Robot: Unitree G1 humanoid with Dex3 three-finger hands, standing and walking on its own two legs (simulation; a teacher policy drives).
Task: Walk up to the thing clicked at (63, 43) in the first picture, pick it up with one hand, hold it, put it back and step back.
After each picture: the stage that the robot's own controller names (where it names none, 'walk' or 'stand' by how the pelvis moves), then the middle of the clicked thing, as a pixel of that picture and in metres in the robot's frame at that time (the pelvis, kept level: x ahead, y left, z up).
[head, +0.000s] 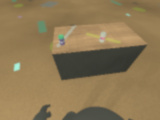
stand; (61, 39) +0.83 +0.37 -0.08
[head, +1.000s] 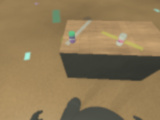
walk; (72, 37) +0.75 +0.26 -0.07
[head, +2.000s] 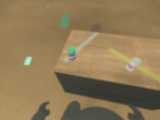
stand; (71, 53) +0.53 +0.20 -0.05
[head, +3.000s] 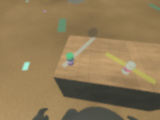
stand; (70, 59) +0.51 +0.20 -0.08
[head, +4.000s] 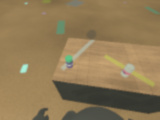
stand; (69, 61) +0.49 +0.20 -0.08
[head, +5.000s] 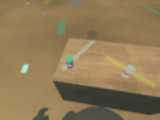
stand; (69, 62) +0.49 +0.20 -0.08
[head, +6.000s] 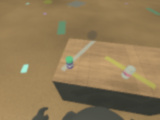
rise first; (69, 62) +0.49 +0.20 -0.08
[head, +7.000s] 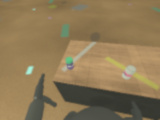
rise first; (69, 63) +0.49 +0.23 -0.08
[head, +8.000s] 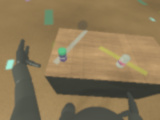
go down; (62, 54) +0.51 +0.21 -0.05
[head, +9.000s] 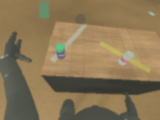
go down; (60, 51) +0.50 +0.21 -0.02
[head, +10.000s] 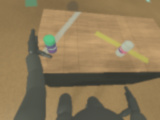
close in; (50, 44) +0.50 +0.22 +0.02
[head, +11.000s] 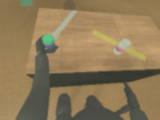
close; (49, 44) +0.50 +0.21 +0.03
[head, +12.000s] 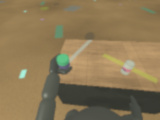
lift; (64, 64) +0.32 +0.17 +0.15
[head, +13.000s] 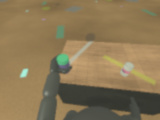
hold; (64, 64) +0.32 +0.18 +0.13
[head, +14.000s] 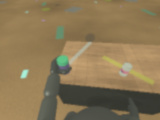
hold; (64, 65) +0.33 +0.18 +0.12
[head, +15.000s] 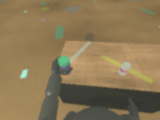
hold; (65, 65) +0.33 +0.17 +0.11
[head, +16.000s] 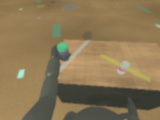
crouch; (63, 52) +0.42 +0.18 +0.14
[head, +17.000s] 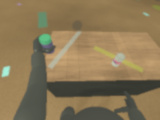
lower; (47, 44) +0.47 +0.25 +0.13
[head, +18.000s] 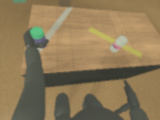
lower; (39, 38) +0.53 +0.25 +0.05
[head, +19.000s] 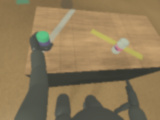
lower; (44, 41) +0.51 +0.23 +0.03
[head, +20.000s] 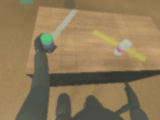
lower; (48, 43) +0.50 +0.22 +0.03
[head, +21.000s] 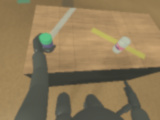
lower; (47, 43) +0.50 +0.22 +0.03
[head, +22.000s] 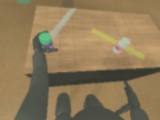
open; (47, 43) +0.51 +0.22 +0.03
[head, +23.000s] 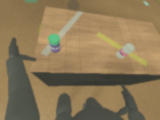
sink last; (54, 43) +0.50 +0.21 +0.01
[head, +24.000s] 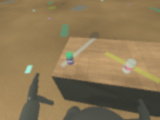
stand; (69, 58) +0.52 +0.22 -0.03
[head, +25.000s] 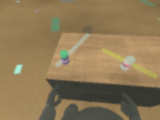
stand; (64, 57) +0.48 +0.23 -0.01
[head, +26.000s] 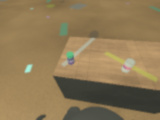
stand; (70, 58) +0.53 +0.21 -0.05
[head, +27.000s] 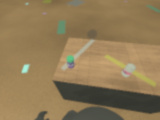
stand; (70, 62) +0.49 +0.19 -0.08
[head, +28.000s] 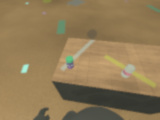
stand; (69, 62) +0.49 +0.19 -0.08
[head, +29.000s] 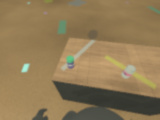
stand; (70, 62) +0.49 +0.19 -0.08
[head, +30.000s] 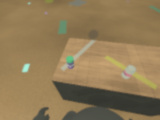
stand; (70, 62) +0.49 +0.19 -0.08
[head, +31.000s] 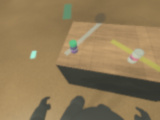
walk; (73, 47) +0.57 +0.19 -0.06
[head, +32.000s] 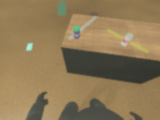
walk; (76, 32) +0.78 +0.17 -0.06
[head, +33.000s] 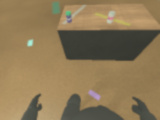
stand; (68, 17) +1.06 +0.33 -0.04
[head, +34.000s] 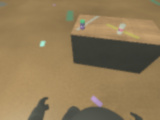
stand; (82, 24) +1.11 +0.18 -0.06
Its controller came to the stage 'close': yes
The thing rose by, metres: 0.21
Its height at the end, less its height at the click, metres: +0.00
